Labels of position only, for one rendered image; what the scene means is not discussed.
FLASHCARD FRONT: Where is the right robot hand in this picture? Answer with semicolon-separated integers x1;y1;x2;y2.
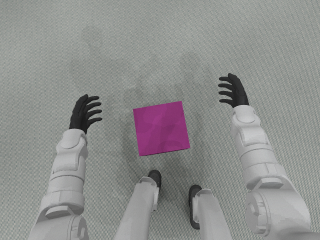
218;73;249;108

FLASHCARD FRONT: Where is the left robot forearm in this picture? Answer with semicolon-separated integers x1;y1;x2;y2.
27;128;89;240

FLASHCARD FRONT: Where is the robot left thigh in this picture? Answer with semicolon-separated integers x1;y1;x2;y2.
113;181;160;240

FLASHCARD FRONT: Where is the robot left upper arm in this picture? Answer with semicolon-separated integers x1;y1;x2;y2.
29;214;89;240

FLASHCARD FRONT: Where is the robot right upper arm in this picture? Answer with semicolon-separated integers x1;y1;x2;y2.
245;188;320;240

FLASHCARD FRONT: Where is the carton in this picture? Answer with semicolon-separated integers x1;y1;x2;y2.
133;101;190;156

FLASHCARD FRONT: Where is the left robot hand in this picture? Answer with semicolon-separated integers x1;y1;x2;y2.
69;94;102;135

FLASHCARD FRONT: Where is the right robot forearm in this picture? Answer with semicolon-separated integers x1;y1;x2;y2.
230;105;311;227

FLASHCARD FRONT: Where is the robot right shin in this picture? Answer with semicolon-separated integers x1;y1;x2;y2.
195;189;219;222

